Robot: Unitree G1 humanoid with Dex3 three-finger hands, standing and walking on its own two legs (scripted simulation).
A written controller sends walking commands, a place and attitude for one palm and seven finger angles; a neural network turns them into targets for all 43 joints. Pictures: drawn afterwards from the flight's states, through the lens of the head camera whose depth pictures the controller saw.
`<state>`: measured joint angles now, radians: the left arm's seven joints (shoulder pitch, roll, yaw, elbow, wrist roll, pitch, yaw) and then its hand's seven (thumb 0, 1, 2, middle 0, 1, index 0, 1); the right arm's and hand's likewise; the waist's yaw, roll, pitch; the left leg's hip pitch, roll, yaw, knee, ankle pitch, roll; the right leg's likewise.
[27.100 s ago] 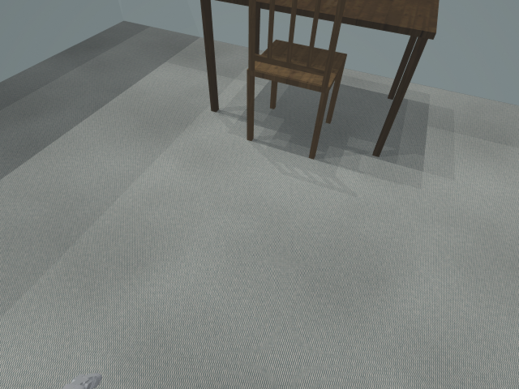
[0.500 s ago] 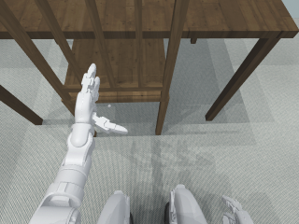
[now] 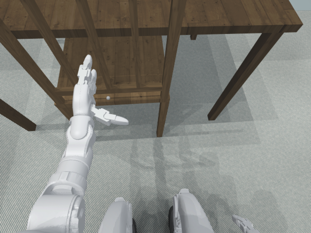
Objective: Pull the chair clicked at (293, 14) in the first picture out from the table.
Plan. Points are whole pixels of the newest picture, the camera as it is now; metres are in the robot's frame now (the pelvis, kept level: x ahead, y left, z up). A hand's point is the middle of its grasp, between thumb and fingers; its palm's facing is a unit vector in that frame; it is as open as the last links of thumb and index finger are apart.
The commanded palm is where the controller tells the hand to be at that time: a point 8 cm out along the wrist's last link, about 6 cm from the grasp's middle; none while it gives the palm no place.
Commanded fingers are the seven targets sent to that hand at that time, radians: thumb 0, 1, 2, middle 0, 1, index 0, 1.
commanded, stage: push the fingers through the gap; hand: left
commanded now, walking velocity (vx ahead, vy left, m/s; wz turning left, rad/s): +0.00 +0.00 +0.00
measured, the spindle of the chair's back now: (97, 51) +0.57 +0.13 +0.06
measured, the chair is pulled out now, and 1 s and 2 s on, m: -0.10 -0.10 -0.10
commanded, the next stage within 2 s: hook a spindle and tug to test in 0.22 s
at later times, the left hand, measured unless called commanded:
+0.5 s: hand (108, 99) +0.44 +0.10 +0.02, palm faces -0.01 -1.00 -0.04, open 16.7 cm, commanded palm +0.42 +0.16 +0.02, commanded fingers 0.00 -0.50 0.30 -0.24 -0.63 -0.24 -0.63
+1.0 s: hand (110, 100) +0.44 +0.10 +0.02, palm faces -0.01 -1.00 -0.04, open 9.2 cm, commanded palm +0.41 +0.15 +0.02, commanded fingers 0.00 0.62 0.78 -0.50 -1.45 -0.50 -1.45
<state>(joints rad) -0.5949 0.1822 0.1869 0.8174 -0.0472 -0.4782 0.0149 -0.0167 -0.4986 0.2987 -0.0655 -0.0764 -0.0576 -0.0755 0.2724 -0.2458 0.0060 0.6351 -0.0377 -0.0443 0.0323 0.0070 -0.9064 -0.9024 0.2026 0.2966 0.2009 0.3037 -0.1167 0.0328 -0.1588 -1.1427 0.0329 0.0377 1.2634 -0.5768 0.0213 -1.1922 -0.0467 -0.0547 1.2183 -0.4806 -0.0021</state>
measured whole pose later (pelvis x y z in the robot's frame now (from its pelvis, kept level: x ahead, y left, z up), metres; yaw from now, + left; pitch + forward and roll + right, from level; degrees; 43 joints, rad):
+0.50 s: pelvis +0.00 +0.00 +0.00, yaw +0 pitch +26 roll -1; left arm -0.59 0.17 0.16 0.82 -0.04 -0.50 0.02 -0.02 -0.50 0.30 -0.11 -0.21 -0.10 -0.21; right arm 0.25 -0.25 0.01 0.63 -0.04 -0.04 0.03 0.01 -0.91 -0.90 0.20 0.30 0.20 0.30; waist -0.11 0.03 -0.16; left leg -1.14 0.03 0.03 1.27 -0.58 0.02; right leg -1.19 -0.05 -0.06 1.22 -0.48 0.00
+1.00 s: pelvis +0.00 +0.00 +0.00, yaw +0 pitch +26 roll -1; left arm -0.58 0.16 0.14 0.79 -0.04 -0.49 0.04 -0.01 0.10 0.55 -0.47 -1.34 -0.46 -1.34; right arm 0.26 -0.24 0.01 0.64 -0.04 -0.04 0.03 0.01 -0.91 -0.90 0.20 0.30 0.20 0.30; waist -0.11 0.03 -0.16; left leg -1.14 0.03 0.03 1.27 -0.58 0.02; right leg -1.18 -0.05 -0.06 1.22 -0.48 0.00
